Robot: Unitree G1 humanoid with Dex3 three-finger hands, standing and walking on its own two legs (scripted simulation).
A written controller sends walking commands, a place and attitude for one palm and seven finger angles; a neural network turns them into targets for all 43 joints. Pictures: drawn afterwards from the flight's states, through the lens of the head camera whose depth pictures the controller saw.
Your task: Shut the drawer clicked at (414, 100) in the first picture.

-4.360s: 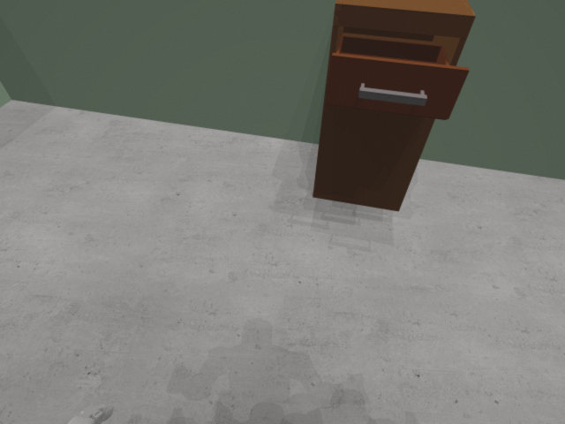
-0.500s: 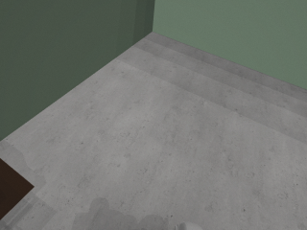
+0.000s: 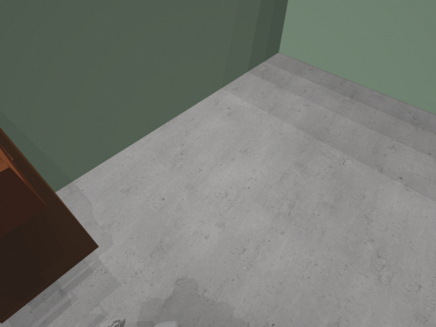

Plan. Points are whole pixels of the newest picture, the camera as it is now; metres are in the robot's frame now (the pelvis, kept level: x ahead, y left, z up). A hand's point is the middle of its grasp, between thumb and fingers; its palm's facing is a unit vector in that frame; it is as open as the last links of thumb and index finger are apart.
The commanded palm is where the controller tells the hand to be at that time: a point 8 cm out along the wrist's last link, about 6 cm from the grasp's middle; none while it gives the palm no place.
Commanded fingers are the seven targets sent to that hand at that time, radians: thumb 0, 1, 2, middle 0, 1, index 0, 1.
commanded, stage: turn to face it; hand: left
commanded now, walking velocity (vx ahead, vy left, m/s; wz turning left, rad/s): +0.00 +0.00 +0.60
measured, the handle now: out of the picture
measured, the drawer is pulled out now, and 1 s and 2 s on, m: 0.23 0.23 0.23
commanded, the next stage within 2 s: take the last steps up to it in 1.38 s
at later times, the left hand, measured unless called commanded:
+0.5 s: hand out of the picture +0.02 +0.22 -0.15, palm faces +0.30 -0.91 -0.30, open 7.4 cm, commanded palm none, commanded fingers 0.00 0.90 0.90 -0.20 -0.30 -0.20 -0.30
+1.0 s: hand out of the picture -0.14 +0.23 -0.18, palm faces +0.59 -0.77 -0.25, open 7.4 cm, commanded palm none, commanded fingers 0.00 0.90 0.90 -0.20 -0.30 -0.20 -0.30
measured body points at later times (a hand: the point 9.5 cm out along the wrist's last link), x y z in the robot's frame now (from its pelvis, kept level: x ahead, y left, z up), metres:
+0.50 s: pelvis -0.02 -0.01 -0.01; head +0.01 -0.02 +0.44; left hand +0.00 +0.27 -0.13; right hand +0.13 -0.23 -0.15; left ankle +0.02 +0.13 -0.73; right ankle +0.01 -0.12 -0.74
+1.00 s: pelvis -0.04 +0.02 -0.01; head -0.02 +0.07 +0.44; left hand -0.17 +0.27 -0.16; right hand +0.19 -0.13 -0.13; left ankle -0.10 +0.10 -0.73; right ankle +0.00 -0.12 -0.67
